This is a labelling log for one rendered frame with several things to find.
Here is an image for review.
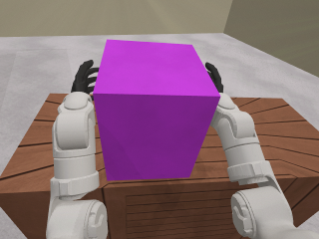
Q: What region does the robot left forearm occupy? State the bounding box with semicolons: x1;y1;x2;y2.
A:
46;92;100;239

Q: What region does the left robot upper arm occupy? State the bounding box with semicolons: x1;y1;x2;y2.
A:
47;199;109;239

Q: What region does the right robot upper arm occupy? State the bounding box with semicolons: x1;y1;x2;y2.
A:
230;185;319;239

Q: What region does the robot right hand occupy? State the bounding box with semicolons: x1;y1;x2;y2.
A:
205;62;223;93

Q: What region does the carton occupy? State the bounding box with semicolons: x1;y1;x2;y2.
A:
93;39;221;181

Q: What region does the robot right forearm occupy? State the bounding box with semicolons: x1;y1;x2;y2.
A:
210;93;294;223

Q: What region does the robot left hand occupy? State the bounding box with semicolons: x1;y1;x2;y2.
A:
71;60;100;101

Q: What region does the pedestal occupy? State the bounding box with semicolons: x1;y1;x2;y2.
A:
0;93;319;239

